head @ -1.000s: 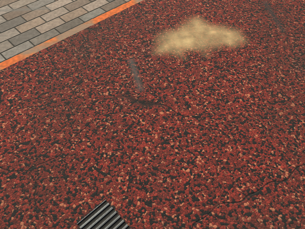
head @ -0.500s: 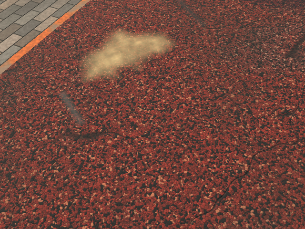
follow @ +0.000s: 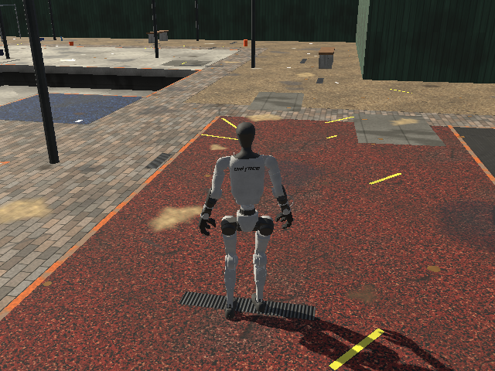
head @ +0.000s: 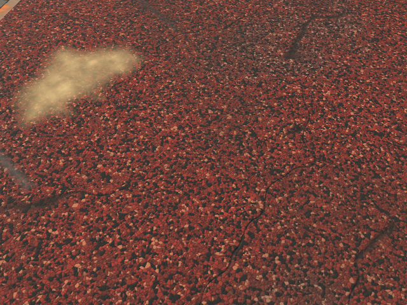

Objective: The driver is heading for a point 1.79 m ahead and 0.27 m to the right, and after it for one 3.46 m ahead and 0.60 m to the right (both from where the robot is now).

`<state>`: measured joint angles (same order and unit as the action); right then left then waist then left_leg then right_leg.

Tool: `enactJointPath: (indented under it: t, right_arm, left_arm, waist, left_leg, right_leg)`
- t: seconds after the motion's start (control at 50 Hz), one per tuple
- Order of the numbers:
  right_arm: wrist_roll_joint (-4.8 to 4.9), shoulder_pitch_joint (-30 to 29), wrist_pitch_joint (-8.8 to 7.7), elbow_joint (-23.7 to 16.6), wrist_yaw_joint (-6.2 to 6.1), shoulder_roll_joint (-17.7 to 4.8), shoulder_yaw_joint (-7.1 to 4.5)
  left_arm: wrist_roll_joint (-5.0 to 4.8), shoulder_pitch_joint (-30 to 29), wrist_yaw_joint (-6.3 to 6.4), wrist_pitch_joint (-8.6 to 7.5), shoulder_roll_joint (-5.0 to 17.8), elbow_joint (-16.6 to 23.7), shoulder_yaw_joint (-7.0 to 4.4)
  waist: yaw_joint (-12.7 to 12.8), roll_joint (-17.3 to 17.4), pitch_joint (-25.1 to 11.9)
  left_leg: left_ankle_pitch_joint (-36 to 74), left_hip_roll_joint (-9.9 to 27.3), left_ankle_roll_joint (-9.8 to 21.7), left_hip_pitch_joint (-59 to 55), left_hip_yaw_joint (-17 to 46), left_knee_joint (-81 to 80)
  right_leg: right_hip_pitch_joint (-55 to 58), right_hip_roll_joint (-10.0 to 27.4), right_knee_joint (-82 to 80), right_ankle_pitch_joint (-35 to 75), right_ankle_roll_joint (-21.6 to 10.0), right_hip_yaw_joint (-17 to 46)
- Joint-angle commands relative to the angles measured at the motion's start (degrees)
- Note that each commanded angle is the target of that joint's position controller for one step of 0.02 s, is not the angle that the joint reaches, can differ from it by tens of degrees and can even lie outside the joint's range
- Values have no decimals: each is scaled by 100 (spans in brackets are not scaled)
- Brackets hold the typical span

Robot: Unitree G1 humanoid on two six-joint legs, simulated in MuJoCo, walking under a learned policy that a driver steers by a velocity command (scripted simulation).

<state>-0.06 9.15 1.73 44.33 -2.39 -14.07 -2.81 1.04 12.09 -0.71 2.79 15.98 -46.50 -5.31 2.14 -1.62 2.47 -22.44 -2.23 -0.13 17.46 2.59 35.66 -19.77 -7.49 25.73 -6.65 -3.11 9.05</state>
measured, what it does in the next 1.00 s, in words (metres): walks ahead, turning right: left foot, then right foot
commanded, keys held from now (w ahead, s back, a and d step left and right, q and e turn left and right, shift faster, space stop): e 0.48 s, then w+e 0.08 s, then w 0.44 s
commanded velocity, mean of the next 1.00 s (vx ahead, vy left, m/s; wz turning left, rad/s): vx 0.16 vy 0.00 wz -0.45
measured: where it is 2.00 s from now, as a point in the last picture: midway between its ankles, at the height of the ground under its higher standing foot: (287, 255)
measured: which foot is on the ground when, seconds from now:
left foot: up 0.00-0.00, down 0.02-0.46, up 0.48-1.00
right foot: down 0.00-0.02, up 0.04-0.44, down 0.46-1.00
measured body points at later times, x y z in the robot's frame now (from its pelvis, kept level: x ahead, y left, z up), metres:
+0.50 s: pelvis -0.03 -0.01 -0.01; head +0.00 -0.04 +0.44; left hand +0.20 +0.20 -0.11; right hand -0.02 -0.32 -0.13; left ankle -0.01 +0.11 -0.72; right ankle -0.06 -0.09 -0.74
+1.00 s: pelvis +0.11 -0.05 +0.00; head +0.12 -0.05 +0.45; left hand +0.20 +0.21 -0.14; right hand +0.16 -0.36 -0.09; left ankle +0.24 +0.00 -0.73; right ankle -0.07 -0.09 -0.74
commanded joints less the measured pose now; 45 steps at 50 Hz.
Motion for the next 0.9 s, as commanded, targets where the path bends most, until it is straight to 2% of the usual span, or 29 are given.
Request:
enactJointPath:
  t: [0.02, 0.04, 0.06, 0.08, 0.1, 0.12, 0.14, 0.16, 0.22, 0.26, 0.36, 0.4, 0.42, 0.44, 0.46, 0.48, 0.5, 0.52, 0.54, 0.56, 0.58, 0.6, 0.64, 0.7, 0.8, 0.9]
  right_arm:
    - [-45, 943, -142, -163, -105, -758, -178]
    - [-144, 772, -136, -324, -132, -1373, -292]
    - [-205, 266, -106, -462, -82, -1494, -322]
    - [-199, 88, -125, -548, -58, -1083, -211]
    - [-154, -241, -142, -591, -33, -799, -129]
    - [-139, -432, -147, -672, -17, -715, -101]
    - [-134, -432, -152, -718, -31, -705, -94]
    - [-136, -292, -155, -716, -28, -706, -93]
    - [-131, 356, -160, -559, -25, -846, -155]
    - [-139, 572, -158, -489, -11, -959, -203]
    - [-174, 416, -137, -482, 128, -1181, -285]
    - [-153, 403, -120, -453, 170, -1267, -316]
    - [-112, 339, -105, -449, 184, -1292, -325]
    - [-56, 282, -83, -433, 190, -1282, -326]
    - [-58, 485, -65, -376, 206, -1182, -311]
    - [-171, 721, -1, -572, 239, -652, -183]
    - [-191, 40, 92, -918, 154, -701, -133]
    - [-187, -127, 126, -889, 161, -908, -177]
    - [-134, -156, 93, -838, 225, -981, -212]
    - [-128, -134, 31, -756, 291, -1060, -243]
    - [-205, 3, 9, -668, 354, -1091, -262]
    - [-246, 149, -6, -544, 398, -1063, -255]
    - [-247, 234, -45, -433, 449, -927, -228]
    - [-243, 94, -106, -386, 468, -824, -200]
    - [-207, -379, -210, -477, 484, -757, -167]
    - [-169, -808, -317, -679, 499, -673, -109]
  left_arm:
    - [-111, -323, 29, -28, 637, 457, -140]
    - [-181, -123, 55, -56, 221, 570, -50]
    - [38, -160, 95, -71, 632, 501, -146]
    - [112, -150, 63, -67, 829, 463, -211]
    - [98, 56, 10, -37, 791, 342, -226]
    - [83, 259, -46, 13, 758, 250, -224]
    - [64, 368, -108, 53, 733, 197, -215]
    - [43, 331, -148, 72, 707, 213, -192]
    - [4, -154, -195, 111, 586, 425, -107]
    - [-9, -326, -217, 140, 529, 534, -58]
    - [-96, -454, -252, 142, 467, 756, 44]
    - [-114, -402, -236, 110, 502, 812, 46]
    - [-96, -280, -220, 82, 483, 800, 50]
    - [-40, -83, -177, 30, 474, 751, 53]
    - [55, 107, -108, -50, 690, 703, 6]
    - [88, 178, -44, -146, 1370, 804, -102]
    - [-52, 746, -64, -152, 1837, 724, -284]
    - [-64, 811, -72, -137, 1490, 638, -208]
    - [-68, 497, -60, -106, 1166, 652, -103]
    - [-45, 189, -45, -78, 972, 705, -34]
    - [-66, 115, 1, -106, 864, 727, 15]
    - [-54, 146, 5, -154, 786, 708, 56]
    - [-46, 381, -10, -298, 801, 586, 70]
    - [-31, 697, -3, -449, 803, 398, 89]
    - [-11, 1079, 18, -557, 870, 169, 95]
    - [6, 1322, 47, -659, 894, -42, 97]
  waist:
    - [-451, -68, -519]
    - [-270, 1268, -557]
    - [-235, 1323, -178]
    - [-83, 862, -84]
    - [138, 676, -11]
    - [228, 790, -67]
    - [187, 969, -137]
    - [90, 951, -186]
    - [-297, 905, -242]
    - [-429, 1012, -308]
    - [-453, 1289, -420]
    - [-421, 1345, -470]
    - [-309, 1279, -498]
    - [-128, 1075, -532]
    - [-33, 443, -608]
    - [-251, -1246, -652]
    - [256, -1363, -696]
    - [228, -701, -497]
    - [82, -577, -147]
    - [-44, -577, 51]
    - [-78, -769, 119]
    - [-111, -717, 53]
    - [-127, -427, -21]
    - [-45, -425, 53]
    - [155, -385, 254]
    - [252, -327, 466]
  left_leg:
    - [299, 451, 283, -1298, 430, -2004]
    - [-222, 2070, 756, -1699, 2113, -2565]
    - [317, 2638, 1283, -683, 2522, -2667]
    - [952, 2412, 1363, -268, 2123, -2503]
    - [1405, 1978, 1184, -140, 1430, -2342]
    - [1743, 1639, 1016, -306, 900, -2218]
    - [2176, 1492, 996, -528, 582, -2100]
    - [2591, 1440, 1024, -760, 381, -1988]
    - [3243, 1624, 1176, -1581, 246, -1766]
    - [3475, 1771, 1227, -1867, 188, -1656]
    - [3674, 1875, 1127, -1423, -264, -1377]
    - [3702, 1946, 1045, -1352, -324, -1166]
    - [3574, 1936, 926, -1239, -422, -950]
    - [3172, 1870, 675, -935, -630, -569]
    - [2283, 1670, 311, -313, -923, 179]
    - [-975, 982, -114, 1174, -1352, 1756]
    - [-1612, 350, -167, 1753, -581, 2434]
    - [-1224, 550, -127, 2011, -216, 2771]
    - [-639, 635, -73, 2085, -116, 2636]
    - [-155, 682, -64, 2067, -88, 2395]
    - [181, 657, -102, 2059, -168, 2331]
    - [447, 625, -128, 1972, -209, 2317]
    - [753, 603, -158, 1941, -251, 2133]
    - [999, 616, -194, 2081, -279, 1682]
    - [1230, 621, -202, 2223, -303, 882]
    - [1202, 564, -37, 1972, -338, 197]
  right_leg:
    - [-336, 869, -228, -988, -173, 1492]
    - [-1247, -24, 1147, -2132, 174, 360]
    - [-1452, -149, 2377, -2527, 259, -319]
    - [-1073, 140, 3145, -2283, 266, -156]
    - [-949, 175, 3592, -1932, 276, -199]
    - [-973, 191, 3946, -1668, 330, -290]
    - [-1089, 209, 4209, -1581, 406, -403]
    - [-1188, 256, 4219, -1566, 493, -497]
    - [-1506, 413, 3686, -1644, 687, -649]
    - [-1427, 508, 3211, -1790, 720, -729]
    - [-256, 592, 1863, -2029, 490, -1208]
    - [68, 552, 1327, -1914, 362, -1340]
    - [354, 520, 825, -1601, 279, -1397]
    - [854, 468, 17, -904, 185, -1397]
    - [1545, 699, -699, -338, 81, -769]
    - [2305, 2394, -918, 1287, -278, 1458]
    - [1929, 2938, -758, 1884, -1273, 2170]
    - [2019, 2632, -912, 628, -1364, 1874]
    - [1719, 2266, -1193, -890, -1199, 1594]
    - [1559, 1894, -1460, -2022, -988, 1439]
    - [1584, 1726, -1651, -2224, -932, 1347]
    - [1640, 1638, -1735, -2060, -902, 1248]
    - [1784, 1627, -1781, -1609, -902, 1119]
    - [1921, 1663, -1887, -1399, -947, 1052]
    - [1992, 1818, -1967, -1357, -1060, 1061]
    - [1925, 1926, -1808, -870, -1093, 977]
